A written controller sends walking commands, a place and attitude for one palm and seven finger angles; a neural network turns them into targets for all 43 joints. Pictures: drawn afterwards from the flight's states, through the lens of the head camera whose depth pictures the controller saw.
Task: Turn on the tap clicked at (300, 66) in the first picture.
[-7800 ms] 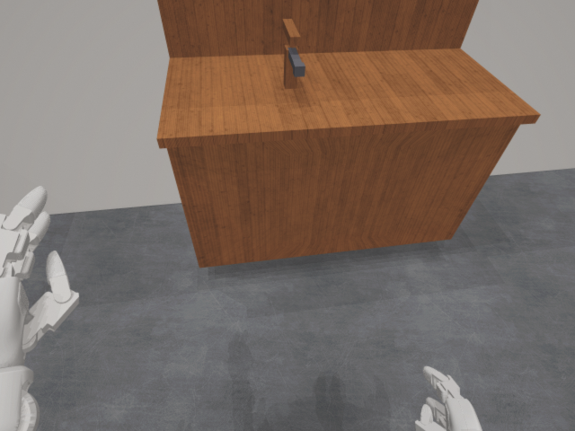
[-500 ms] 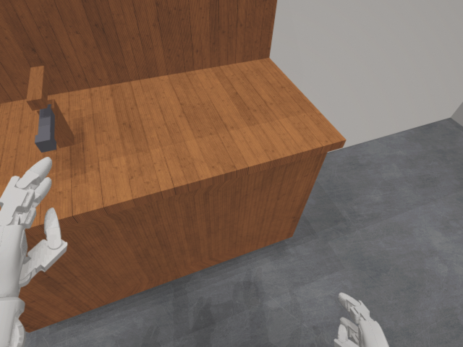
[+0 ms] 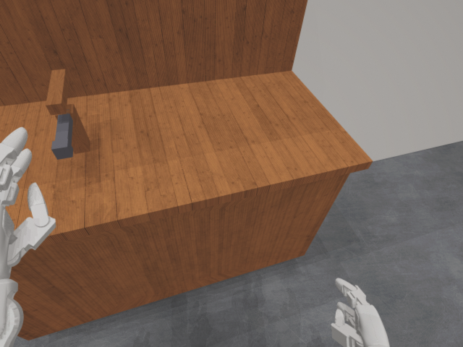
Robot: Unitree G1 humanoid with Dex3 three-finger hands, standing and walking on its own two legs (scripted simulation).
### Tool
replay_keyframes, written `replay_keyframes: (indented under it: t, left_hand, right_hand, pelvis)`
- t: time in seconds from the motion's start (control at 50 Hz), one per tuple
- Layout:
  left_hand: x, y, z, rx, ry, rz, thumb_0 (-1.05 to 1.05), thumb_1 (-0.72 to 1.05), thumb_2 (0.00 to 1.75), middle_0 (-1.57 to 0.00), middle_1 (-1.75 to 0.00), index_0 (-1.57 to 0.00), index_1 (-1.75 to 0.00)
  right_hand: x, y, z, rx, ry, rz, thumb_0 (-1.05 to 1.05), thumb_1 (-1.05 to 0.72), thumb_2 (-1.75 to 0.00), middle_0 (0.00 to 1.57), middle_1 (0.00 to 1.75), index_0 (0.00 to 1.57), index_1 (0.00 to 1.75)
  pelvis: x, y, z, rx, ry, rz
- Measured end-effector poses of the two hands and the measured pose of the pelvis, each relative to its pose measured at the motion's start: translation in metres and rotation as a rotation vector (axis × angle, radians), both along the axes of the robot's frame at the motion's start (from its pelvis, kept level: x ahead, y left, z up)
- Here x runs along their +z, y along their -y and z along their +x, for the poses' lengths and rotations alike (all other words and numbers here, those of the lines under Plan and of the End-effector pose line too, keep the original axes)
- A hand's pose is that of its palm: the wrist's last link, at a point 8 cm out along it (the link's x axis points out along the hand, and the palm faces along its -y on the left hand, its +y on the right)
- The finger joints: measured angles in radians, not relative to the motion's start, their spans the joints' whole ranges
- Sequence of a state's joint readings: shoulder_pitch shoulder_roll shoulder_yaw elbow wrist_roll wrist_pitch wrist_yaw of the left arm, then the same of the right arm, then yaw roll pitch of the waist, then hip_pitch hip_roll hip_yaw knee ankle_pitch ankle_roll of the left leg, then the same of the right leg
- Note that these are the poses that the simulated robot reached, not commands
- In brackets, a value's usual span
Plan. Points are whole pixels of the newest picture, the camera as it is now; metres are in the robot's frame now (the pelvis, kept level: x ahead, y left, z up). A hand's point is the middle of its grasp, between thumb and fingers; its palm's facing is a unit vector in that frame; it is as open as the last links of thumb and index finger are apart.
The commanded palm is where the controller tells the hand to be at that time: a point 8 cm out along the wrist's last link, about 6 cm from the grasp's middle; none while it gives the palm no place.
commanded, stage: shuffle to correct the standing spot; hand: left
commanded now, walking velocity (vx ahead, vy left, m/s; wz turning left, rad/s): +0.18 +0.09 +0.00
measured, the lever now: (62, 149) +0.43 +0.38 +0.08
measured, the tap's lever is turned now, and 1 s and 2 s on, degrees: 0 0 0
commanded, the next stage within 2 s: come to a stop and stand still in 0.86 s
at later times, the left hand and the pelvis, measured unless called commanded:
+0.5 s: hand (54, 209) +0.23 +0.25 +0.17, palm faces +0.40 -0.83 -0.39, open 7.4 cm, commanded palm +0.18 +0.29 +0.19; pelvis +0.02 +0.01 +0.00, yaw +1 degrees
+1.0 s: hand (33, 163) +0.30 +0.31 +0.18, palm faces +0.45 -0.80 -0.39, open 7.4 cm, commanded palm +0.25 +0.35 +0.19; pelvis +0.09 +0.06 +0.00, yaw +2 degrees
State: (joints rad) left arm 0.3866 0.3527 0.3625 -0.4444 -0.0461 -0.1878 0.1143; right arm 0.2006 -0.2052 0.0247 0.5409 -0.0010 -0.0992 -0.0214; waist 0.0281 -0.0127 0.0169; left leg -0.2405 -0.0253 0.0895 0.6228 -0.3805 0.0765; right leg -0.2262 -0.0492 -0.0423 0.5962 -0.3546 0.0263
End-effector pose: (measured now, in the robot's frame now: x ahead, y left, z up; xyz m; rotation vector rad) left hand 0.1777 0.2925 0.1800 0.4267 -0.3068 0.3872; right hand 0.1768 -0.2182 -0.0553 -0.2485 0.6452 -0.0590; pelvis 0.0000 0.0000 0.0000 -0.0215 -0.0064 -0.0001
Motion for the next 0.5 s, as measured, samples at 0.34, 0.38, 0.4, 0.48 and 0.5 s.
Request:
replay_keyframes:
  t: [0.34, 0.38, 0.4, 0.48, 0.5]
  left_hand:
    - [0.008, 0.001, 0.022, -0.037, 0.007, 0.049, 0.02, 0.89, 0.90, -0.21, -0.30, -0.21, -0.30]
    - [0.011, 0.006, 0.023, -0.048, 0.003, 0.073, 0.02, 0.89, 0.90, -0.21, -0.30, -0.21, -0.30]
    - [0.012, 0.007, 0.023, -0.052, 0.008, 0.093, 0.02, 0.89, 0.90, -0.21, -0.30, -0.21, -0.30]
    - [0.008, 0.002, 0.017, -0.041, 0.008, 0.076, 0.02, 0.88, 0.90, -0.22, -0.30, -0.21, -0.30]
    - [0.007, -0.001, 0.015, -0.030, 0.002, 0.066, 0.02, 0.88, 0.90, -0.22, -0.30, -0.21, -0.30]
  right_hand:
    - [-0.021, -0.007, -0.025, -0.070, -0.084, 0.046, 0.01, -0.90, -0.90, 0.20, 0.30, 0.21, 0.30]
    - [-0.024, -0.005, -0.027, -0.067, -0.092, 0.051, 0.01, -0.90, -0.90, 0.20, 0.30, 0.21, 0.30]
    - [-0.028, -0.003, -0.027, -0.062, -0.095, 0.048, 0.01, -0.90, -0.90, 0.20, 0.30, 0.21, 0.30]
    - [-0.034, 0.005, -0.024, -0.057, -0.156, 0.018, 0.01, -0.90, -0.90, 0.20, 0.30, 0.21, 0.30]
    - [-0.033, 0.007, -0.023, -0.058, -0.169, 0.008, 0.01, -0.90, -0.90, 0.20, 0.30, 0.21, 0.30]
  pelvis:
    - [-0.002, -0.009, 0.011, -0.020, 0.022, 0.005]
    - [-0.002, -0.007, 0.015, -0.005, 0.021, 0.000]
    - [-0.005, -0.006, 0.016, 0.009, 0.020, -0.002]
    - [-0.006, -0.008, 0.018, 0.015, 0.023, -0.008]
    - [-0.003, -0.009, 0.020, 0.011, 0.019, -0.005]
